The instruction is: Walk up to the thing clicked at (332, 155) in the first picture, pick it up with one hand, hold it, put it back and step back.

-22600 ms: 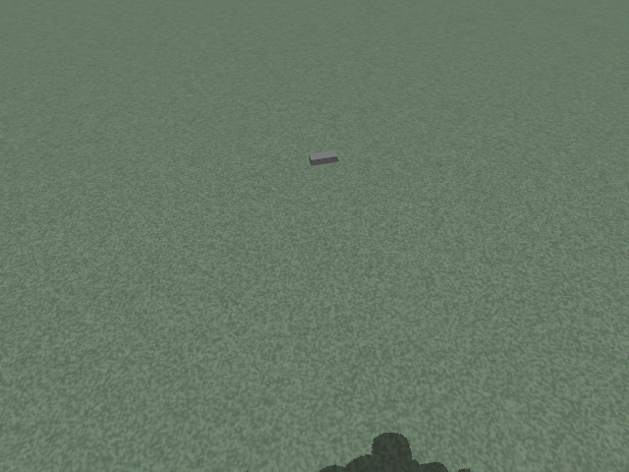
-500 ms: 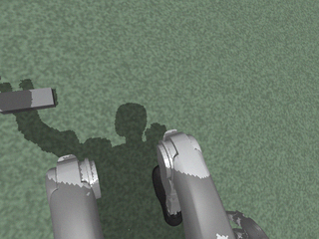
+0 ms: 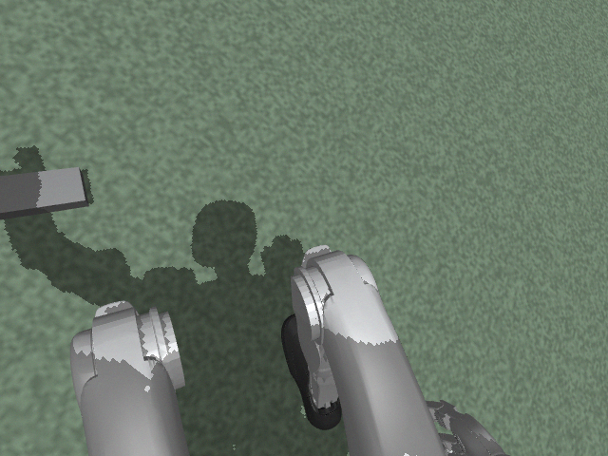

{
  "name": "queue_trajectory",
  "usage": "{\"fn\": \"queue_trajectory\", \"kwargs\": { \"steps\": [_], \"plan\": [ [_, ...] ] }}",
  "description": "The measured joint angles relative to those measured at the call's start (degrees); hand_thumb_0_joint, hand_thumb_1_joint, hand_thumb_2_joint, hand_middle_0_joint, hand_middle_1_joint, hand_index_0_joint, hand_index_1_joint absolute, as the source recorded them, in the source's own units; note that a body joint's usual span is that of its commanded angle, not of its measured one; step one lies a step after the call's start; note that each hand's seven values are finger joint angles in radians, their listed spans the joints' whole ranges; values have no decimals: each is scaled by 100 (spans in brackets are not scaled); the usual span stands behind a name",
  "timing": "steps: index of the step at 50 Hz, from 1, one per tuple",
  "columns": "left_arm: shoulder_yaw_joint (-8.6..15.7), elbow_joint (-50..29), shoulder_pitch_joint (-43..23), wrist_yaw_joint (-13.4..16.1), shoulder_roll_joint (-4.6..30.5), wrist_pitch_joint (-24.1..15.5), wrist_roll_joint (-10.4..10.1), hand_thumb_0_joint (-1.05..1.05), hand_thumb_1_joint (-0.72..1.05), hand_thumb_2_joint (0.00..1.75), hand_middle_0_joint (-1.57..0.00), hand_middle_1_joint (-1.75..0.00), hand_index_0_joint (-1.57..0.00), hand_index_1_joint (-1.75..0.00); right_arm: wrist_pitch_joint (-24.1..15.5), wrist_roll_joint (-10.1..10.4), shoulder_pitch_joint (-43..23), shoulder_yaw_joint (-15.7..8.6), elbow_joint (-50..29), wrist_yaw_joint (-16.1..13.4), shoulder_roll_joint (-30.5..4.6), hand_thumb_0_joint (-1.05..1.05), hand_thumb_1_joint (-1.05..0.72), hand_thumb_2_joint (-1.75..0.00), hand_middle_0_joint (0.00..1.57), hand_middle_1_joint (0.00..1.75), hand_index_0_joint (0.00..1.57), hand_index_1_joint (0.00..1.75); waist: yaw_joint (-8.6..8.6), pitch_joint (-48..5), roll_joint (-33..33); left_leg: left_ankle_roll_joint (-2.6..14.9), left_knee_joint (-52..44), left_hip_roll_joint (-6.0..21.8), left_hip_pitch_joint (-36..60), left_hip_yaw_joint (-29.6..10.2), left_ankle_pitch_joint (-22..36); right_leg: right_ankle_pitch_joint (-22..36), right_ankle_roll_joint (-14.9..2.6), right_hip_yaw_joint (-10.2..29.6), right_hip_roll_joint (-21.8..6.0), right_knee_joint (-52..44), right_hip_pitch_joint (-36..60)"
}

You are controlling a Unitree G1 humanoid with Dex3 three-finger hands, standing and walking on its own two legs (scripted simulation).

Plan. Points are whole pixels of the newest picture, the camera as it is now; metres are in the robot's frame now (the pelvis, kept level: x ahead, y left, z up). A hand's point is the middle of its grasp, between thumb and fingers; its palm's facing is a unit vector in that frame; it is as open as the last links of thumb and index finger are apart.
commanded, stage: rise first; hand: left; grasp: from above
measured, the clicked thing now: (31, 194) +0.51 +0.27 -0.30
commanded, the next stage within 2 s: approach in 1.00 s
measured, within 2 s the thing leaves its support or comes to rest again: neither
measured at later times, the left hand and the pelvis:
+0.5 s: hand out of the picture +0.47 +0.32 -0.18, palm faces -0.43 -0.07 -0.90, open 14.2 cm; pelvis +0.00 +0.00 +0.00, yaw +0 degrees
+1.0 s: hand out of the picture +0.47 +0.32 -0.17, palm faces -0.43 -0.06 -0.90, open 14.0 cm; pelvis +0.00 +0.00 +0.00, yaw +0 degrees
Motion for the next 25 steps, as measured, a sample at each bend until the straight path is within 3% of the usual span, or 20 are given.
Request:
{"fn": "queue_trajectory", "kwargs": {
  "steps": [25],
  "plan": [
    [67, -171, 18, -188, 100, 21, -160, 0, -55, 104, -11, -97, -8, -98, -99, 51, 188, 92, -92, 64, -94, 0, -91, -90, 21, 30, 20, 30, -35, 106, 66, -57, -57, 30, 79, -64, -5, 56, 61, -52, 9, -68, 33]
  ]
}}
